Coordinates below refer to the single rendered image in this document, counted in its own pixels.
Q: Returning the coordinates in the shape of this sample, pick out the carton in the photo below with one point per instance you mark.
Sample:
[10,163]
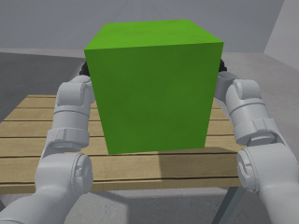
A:
[154,84]

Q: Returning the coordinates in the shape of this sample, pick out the right robot forearm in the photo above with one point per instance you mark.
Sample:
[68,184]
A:
[253,125]

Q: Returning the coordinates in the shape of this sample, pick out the robot left upper arm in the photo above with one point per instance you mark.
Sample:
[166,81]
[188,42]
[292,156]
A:
[61,178]

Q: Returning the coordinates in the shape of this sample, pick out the table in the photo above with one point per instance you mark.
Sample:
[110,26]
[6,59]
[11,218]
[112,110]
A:
[23,135]

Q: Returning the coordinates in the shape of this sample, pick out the right robot hand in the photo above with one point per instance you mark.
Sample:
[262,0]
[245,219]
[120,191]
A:
[222,67]

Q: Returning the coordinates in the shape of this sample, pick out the robot right upper arm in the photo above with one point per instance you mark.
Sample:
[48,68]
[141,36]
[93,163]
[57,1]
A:
[271,171]

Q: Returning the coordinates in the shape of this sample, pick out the left robot hand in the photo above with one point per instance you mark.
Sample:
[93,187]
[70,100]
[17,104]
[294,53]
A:
[84,70]

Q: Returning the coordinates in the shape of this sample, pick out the left robot forearm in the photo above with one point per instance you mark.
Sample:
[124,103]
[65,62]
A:
[69,130]

